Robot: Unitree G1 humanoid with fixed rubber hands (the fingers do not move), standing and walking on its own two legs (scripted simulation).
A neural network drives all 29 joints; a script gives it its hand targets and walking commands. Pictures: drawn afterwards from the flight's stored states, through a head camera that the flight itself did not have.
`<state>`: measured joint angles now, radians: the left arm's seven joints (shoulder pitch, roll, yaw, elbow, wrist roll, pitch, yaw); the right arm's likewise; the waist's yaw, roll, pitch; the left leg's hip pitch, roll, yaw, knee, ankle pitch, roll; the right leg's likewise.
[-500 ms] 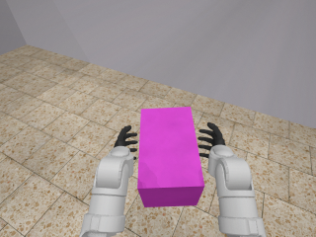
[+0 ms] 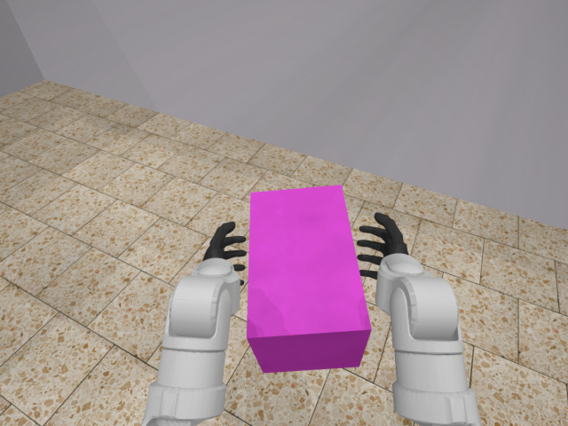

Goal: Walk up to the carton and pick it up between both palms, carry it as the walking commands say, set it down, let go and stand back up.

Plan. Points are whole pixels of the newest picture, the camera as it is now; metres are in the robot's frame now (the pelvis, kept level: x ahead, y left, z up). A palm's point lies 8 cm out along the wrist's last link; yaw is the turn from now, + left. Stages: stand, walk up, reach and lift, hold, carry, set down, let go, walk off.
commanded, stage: carry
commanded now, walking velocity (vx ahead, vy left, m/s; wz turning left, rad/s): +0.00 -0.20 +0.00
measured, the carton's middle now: (303, 277) +0.35 +0.00 +0.01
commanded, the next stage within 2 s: none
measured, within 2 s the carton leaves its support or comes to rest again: neither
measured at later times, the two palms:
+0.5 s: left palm (310, 273) +0.31 -0.01 +0.09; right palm (488, 281) +0.29 -0.24 +0.10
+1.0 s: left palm (346, 315) +0.23 -0.05 +0.11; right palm (562, 314) +0.22 -0.28 +0.14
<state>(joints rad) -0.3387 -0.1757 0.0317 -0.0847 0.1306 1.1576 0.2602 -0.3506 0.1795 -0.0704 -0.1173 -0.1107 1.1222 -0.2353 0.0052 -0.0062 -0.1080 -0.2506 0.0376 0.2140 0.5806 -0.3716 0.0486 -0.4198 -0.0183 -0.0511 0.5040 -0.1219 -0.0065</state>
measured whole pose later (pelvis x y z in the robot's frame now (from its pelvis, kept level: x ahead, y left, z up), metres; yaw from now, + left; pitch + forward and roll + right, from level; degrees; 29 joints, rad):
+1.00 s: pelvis -0.08 -0.16 +0.01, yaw -4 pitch +4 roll -4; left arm -0.39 -0.20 0.05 -0.22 0.12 1.22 0.31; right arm -0.40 0.20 -0.09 -0.23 -0.07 1.18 -0.28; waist 0.01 -0.02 -0.04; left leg -0.28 0.21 0.14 0.51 -0.29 -0.05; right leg -0.61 -0.02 -0.04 0.96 -0.34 0.00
